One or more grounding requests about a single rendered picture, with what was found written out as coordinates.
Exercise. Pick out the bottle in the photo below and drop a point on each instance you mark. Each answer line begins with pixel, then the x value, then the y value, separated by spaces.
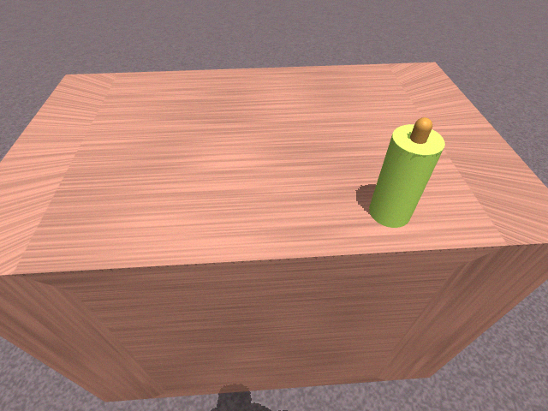
pixel 412 155

